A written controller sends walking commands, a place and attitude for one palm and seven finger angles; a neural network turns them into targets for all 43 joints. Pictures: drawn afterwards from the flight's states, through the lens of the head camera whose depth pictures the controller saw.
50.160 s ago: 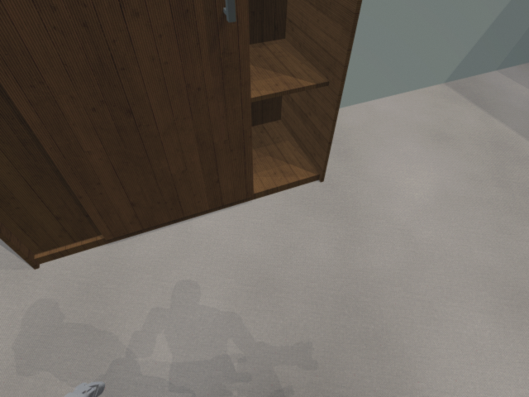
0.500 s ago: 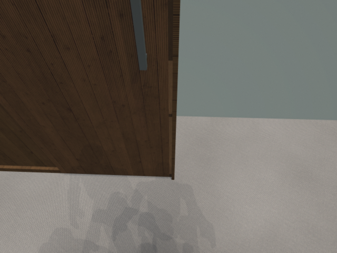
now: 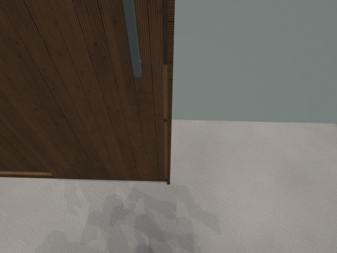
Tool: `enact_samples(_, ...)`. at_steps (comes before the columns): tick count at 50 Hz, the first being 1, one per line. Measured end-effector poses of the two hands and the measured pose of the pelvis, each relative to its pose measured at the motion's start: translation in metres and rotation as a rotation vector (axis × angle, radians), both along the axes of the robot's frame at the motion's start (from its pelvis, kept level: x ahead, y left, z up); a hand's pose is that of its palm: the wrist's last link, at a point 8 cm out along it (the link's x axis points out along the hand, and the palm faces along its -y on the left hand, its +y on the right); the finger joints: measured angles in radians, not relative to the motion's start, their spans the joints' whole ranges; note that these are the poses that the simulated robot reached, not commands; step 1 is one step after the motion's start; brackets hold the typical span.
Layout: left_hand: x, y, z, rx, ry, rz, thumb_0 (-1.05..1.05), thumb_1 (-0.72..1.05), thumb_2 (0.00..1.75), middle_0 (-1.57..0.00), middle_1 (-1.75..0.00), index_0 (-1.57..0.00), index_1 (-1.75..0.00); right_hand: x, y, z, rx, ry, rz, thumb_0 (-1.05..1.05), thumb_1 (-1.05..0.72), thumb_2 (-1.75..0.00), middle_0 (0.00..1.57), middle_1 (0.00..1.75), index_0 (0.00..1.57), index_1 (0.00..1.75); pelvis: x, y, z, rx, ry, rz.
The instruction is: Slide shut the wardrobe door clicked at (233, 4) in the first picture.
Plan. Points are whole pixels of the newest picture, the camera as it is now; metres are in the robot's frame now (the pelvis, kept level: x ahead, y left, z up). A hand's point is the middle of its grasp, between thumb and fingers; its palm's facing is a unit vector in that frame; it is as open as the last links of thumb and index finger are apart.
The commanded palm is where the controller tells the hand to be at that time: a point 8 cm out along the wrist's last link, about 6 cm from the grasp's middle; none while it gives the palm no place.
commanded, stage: look to check the result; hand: left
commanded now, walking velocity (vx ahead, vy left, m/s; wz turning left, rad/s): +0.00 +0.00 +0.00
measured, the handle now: (132, 19) +0.59 +0.13 +0.26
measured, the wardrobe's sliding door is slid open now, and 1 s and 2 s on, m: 0.01 0.01 0.01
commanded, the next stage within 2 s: take the last steps up to it in 0.48 s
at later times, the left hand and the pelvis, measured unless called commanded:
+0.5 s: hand out of the picture +0.09 +0.22 -0.16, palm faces -0.01 -0.94 -0.33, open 7.4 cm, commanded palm none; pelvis +0.02 -0.02 +0.00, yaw +0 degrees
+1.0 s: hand out of the picture +0.05 +0.16 -0.19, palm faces +0.03 -0.98 -0.20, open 7.4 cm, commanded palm none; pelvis +0.06 -0.02 -0.01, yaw +0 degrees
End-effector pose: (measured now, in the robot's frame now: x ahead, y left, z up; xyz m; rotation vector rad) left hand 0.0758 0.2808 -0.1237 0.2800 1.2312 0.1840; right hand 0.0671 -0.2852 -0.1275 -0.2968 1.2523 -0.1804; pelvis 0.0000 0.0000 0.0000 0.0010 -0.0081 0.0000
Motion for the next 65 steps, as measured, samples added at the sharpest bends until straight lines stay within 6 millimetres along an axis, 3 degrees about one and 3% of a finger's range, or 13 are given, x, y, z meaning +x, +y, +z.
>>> enact_samples(12, -0.005, 0.002, 0.003, 0.028, 0.049, 0.02, 0.0, 0.9, 0.9, -0.2, -0.29, -0.2, -0.3, 0.012, -0.006, -0.003, 0.009, 0.018, 0.007, 0.0, -0.91, -0.9, 0.21, 0.3, 0.2, 0.3, 0.012, -0.008, 0.001, 0.002, 0.003, 0.0)
enact_samples(24, 0.011, -0.01, 0.003, 0.022, 0.019, 0.01, 0.0, 0.9, 0.9, -0.2, -0.29, -0.2, -0.3, 0.025, -0.009, -0.004, 0.018, -0.003, 0.007, 0.0, -0.91, -0.9, 0.21, 0.3, 0.2, 0.3, 0.02, -0.015, 0.0, 0.004, 0.002, -0.002)
enact_samples(35, 0.02, -0.021, 0.001, 0.012, 0.007, 0.005, 0.0, 0.9, 0.9, -0.21, -0.29, -0.2, -0.3, 0.021, -0.013, -0.006, 0.017, 0.009, -0.007, 0.0, -0.91, -0.9, 0.21, 0.3, 0.2, 0.3, 0.025, -0.019, 0.0, 0.004, 0.002, -0.006)
enact_samples(41, 0.009, -0.039, -0.009, -0.025, 0.049, 0.02, 0.0, 0.9, 0.9, -0.2, -0.29, -0.2, -0.3, 0.005, 0.004, -0.016, 0.058, 0.067, -0.022, 0.0, -0.91, -0.9, 0.2, 0.3, 0.19, 0.3, 0.033, -0.021, -0.003, 0.004, 0.001, -0.006)
enact_samples(49, -0.026, -0.067, -0.031, -0.106, 0.17, 0.084, 0.0, 0.9, 0.9, -0.2, -0.29, -0.2, -0.3, -0.023, 0.045, -0.032, 0.136, 0.187, -0.06, 0.0, -0.91, -0.9, 0.2, 0.3, 0.19, 0.3, 0.053, -0.018, -0.01, 0.003, -0.003, -0.001)
enact_samples(54, -0.042, -0.079, -0.034, -0.131, 0.232, 0.114, 0.0, 0.9, 0.9, -0.2, -0.29, -0.2, -0.3, -0.032, 0.065, -0.034, 0.159, 0.221, -0.093, 0.0, -0.91, -0.9, 0.2, 0.3, 0.2, 0.3, 0.058, -0.015, -0.011, 0.009, 0.001, -0.002)
enact_samples(59, -0.045, -0.077, -0.032, -0.129, 0.236, 0.121, 0.0, 0.9, 0.9, -0.2, -0.29, -0.2, -0.3, -0.035, 0.066, -0.033, 0.154, 0.221, -0.113, 0.01, -0.92, -0.9, 0.21, 0.3, 0.2, 0.3, 0.055, -0.012, -0.01, 0.01, 0.011, -0.002)
enact_samples(65, -0.033, -0.061, -0.027, -0.084, 0.169, 0.095, 0.0, 0.9, 0.9, -0.2, -0.29, -0.2, -0.3, -0.028, 0.05, -0.03, 0.125, 0.162, -0.111, 0.01, -0.91, -0.9, 0.21, 0.3, 0.2, 0.3, 0.044, -0.011, -0.009, 0.004, 0.013, -0.005)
